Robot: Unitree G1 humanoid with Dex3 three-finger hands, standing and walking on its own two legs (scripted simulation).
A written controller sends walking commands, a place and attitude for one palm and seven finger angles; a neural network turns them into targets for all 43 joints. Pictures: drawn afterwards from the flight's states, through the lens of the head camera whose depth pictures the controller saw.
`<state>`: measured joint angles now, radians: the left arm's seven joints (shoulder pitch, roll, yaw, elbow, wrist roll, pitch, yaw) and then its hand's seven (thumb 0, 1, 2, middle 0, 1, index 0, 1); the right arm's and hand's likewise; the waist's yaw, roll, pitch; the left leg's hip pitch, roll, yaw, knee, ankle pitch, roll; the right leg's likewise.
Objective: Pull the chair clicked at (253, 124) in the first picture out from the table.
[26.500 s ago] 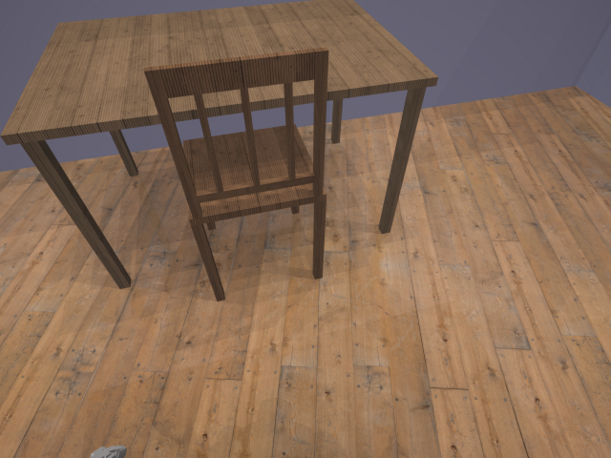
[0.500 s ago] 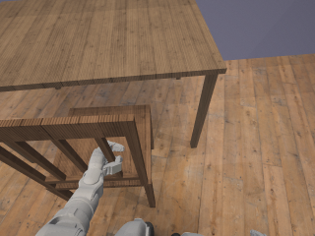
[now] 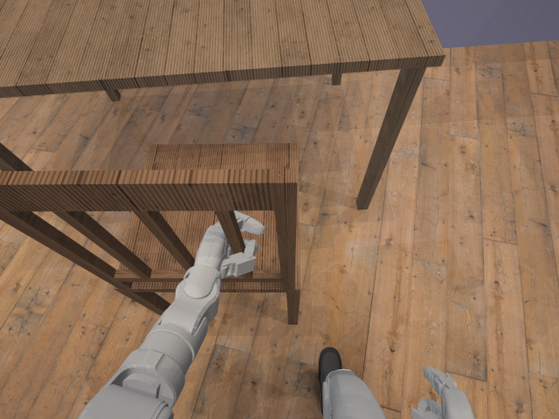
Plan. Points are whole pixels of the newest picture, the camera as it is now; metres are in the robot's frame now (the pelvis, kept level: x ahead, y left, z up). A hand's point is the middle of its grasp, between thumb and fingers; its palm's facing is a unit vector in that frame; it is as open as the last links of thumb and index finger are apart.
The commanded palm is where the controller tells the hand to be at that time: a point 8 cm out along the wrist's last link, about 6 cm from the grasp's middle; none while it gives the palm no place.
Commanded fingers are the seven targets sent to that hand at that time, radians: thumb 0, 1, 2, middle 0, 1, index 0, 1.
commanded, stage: step backward, pulling the chair out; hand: left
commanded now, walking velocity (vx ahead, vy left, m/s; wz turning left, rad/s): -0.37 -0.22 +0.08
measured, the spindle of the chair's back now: (175, 247) +0.37 +0.18 -0.07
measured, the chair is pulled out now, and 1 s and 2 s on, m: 0.25 0.29 0.30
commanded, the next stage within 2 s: none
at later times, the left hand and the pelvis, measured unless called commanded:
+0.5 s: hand (245, 271) +0.33 +0.06 -0.07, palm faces -0.14 -0.98 -0.14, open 4.9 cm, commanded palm +0.30 +0.11 -0.06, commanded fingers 0.00 0.90 0.90 -0.50 -1.45 -0.50 -1.45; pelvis -0.03 -0.01 -0.01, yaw +0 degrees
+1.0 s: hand (239, 289) +0.30 +0.07 -0.07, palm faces -0.13 -0.98 -0.15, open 4.9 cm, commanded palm +0.29 +0.12 -0.06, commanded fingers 0.00 0.90 0.90 -0.50 -1.45 -0.50 -1.45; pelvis -0.04 -0.01 -0.01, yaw +1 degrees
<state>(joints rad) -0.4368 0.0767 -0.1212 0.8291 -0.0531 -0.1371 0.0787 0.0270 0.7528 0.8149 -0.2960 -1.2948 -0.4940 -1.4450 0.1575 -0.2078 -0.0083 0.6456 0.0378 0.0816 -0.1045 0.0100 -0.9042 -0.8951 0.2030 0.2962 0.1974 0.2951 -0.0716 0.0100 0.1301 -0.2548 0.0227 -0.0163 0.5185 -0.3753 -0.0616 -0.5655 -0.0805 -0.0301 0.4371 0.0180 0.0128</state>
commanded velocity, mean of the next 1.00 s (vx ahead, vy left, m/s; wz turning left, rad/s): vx -0.37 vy -0.11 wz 0.10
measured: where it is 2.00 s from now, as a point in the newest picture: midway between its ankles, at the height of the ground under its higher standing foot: outside the picture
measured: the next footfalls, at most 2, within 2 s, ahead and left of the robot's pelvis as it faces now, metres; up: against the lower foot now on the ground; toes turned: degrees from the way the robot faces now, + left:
right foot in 1.80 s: +0.08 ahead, -0.13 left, +0.00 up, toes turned +2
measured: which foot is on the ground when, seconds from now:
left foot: down 0.00-1.00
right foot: down 0.00-1.00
